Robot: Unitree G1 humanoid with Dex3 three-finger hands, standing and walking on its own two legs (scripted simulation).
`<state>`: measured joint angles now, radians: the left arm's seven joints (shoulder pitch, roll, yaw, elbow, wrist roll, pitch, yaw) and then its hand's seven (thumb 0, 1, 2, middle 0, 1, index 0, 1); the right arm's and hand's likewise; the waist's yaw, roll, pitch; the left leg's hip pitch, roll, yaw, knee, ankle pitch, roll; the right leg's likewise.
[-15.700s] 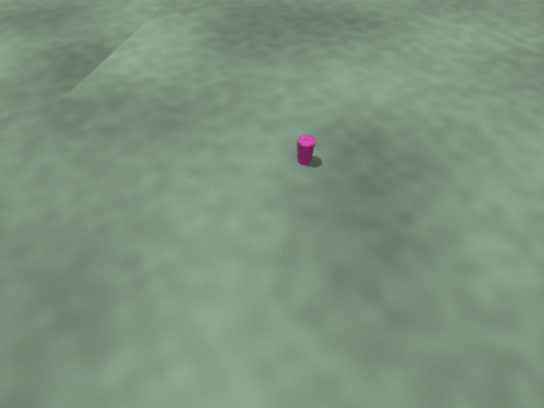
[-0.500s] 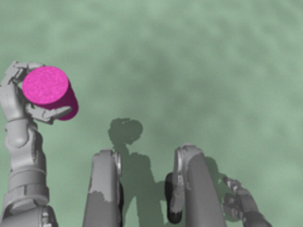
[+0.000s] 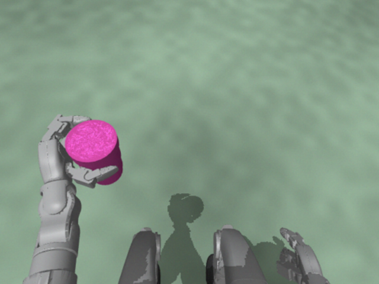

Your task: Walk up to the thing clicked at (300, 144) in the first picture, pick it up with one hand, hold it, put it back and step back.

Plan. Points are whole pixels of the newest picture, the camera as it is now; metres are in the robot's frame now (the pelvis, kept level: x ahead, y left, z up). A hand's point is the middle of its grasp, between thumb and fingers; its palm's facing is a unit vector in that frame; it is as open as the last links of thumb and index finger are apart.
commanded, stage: lift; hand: left
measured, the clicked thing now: (100, 157) +0.36 +0.19 -0.01
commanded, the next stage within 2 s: hold in 1.04 s
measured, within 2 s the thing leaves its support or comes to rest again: neither
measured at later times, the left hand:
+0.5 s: hand (89, 136) +0.36 +0.18 +0.10, palm faces +0.27 -0.96 -0.01, open 12.0 cm
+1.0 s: hand (91, 120) +0.37 +0.17 +0.13, palm faces +0.27 -0.96 +0.00, open 11.9 cm
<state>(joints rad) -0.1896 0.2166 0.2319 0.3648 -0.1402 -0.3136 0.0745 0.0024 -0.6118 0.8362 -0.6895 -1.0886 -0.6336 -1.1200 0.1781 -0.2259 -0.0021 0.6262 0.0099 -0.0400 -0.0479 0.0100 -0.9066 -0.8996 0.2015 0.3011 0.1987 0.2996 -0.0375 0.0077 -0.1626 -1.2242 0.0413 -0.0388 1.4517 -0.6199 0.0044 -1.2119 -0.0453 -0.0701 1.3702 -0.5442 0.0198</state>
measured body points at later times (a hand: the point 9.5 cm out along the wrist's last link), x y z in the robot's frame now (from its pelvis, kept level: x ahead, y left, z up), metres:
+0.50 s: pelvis +0.02 -0.01 +0.07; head +0.09 +0.01 +0.51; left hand +0.34 +0.23 +0.10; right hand +0.15 -0.24 -0.05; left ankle +0.03 +0.11 -0.59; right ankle +0.05 -0.14 -0.59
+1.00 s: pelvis +0.03 -0.01 +0.09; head +0.09 +0.00 +0.54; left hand +0.35 +0.22 +0.13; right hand +0.17 -0.25 -0.02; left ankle +0.03 +0.11 -0.59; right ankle +0.05 -0.14 -0.59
